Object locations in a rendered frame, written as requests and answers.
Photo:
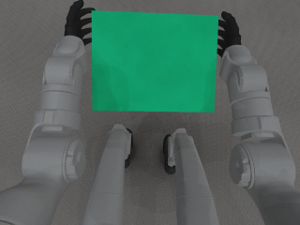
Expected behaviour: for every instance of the left robot forearm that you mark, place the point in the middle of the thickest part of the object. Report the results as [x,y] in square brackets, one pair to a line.
[61,90]

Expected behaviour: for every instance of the robot thigh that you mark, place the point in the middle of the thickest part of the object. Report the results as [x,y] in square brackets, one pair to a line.
[104,204]
[194,201]

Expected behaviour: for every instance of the robot right thigh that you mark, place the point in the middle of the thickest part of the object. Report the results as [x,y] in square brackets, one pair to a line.
[194,201]

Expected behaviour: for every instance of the right robot upper arm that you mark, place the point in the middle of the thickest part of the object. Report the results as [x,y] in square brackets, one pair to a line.
[265,170]

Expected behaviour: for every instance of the left robot hand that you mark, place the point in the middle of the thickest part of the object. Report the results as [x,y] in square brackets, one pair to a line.
[74,23]

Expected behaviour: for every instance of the left robot upper arm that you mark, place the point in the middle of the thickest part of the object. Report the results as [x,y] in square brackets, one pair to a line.
[50,164]

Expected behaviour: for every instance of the robot left thigh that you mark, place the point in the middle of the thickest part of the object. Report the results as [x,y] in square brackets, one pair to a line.
[104,204]

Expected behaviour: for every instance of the carton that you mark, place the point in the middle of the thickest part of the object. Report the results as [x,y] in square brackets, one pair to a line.
[153,62]

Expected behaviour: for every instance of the right robot hand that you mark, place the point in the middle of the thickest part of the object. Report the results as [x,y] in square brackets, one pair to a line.
[230,34]

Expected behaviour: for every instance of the right robot forearm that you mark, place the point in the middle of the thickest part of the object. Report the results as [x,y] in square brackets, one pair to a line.
[252,112]

